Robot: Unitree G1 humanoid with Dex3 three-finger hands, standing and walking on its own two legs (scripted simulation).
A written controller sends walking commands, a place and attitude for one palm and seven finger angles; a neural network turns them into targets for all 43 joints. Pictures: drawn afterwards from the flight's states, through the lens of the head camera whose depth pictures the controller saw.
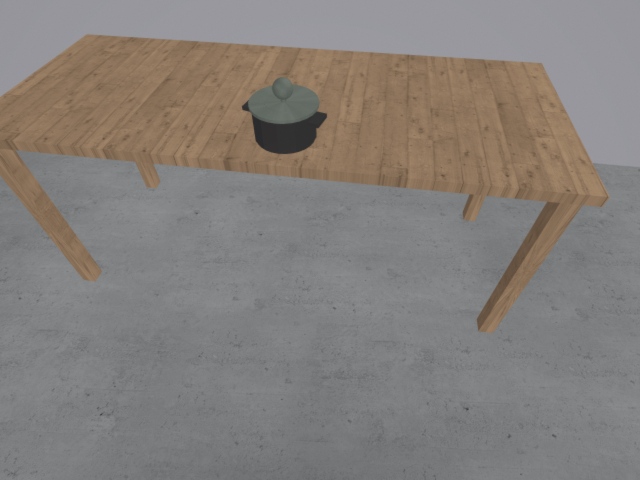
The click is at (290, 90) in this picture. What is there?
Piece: lid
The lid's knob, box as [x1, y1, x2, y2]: [272, 77, 292, 99]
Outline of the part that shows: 280,77 274,81 272,89 277,97 284,99 291,94 292,85 288,79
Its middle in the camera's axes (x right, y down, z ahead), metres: -0.09 -0.35 +0.90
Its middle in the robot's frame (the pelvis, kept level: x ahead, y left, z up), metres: +0.91 +0.14 +0.03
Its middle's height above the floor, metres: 0.81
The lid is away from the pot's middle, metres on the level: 0.00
